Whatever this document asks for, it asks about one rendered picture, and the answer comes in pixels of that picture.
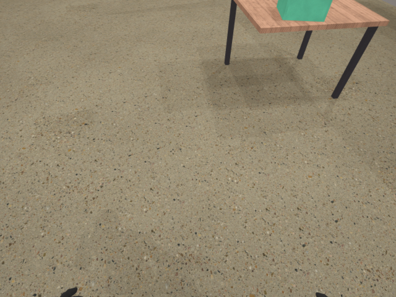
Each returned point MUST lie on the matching table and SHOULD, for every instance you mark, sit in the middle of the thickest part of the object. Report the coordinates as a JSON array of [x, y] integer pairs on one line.
[[264, 15]]

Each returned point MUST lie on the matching carton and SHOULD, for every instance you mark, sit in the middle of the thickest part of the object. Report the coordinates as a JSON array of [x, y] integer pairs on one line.
[[304, 10]]

